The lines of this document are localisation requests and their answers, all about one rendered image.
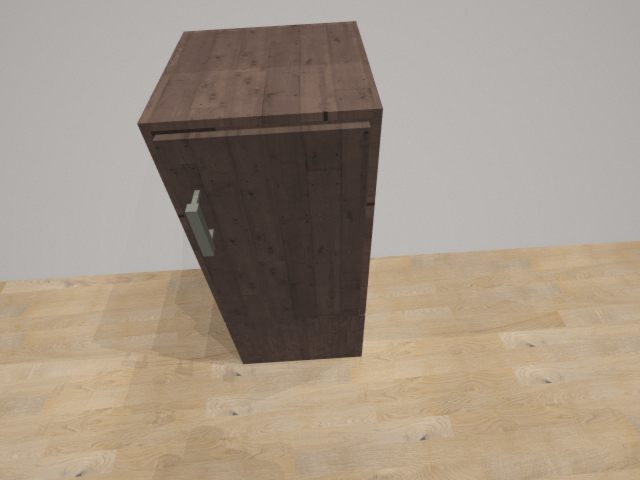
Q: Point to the cupboard door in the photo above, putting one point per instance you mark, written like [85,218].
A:
[287,205]

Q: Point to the handle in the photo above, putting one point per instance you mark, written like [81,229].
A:
[203,235]

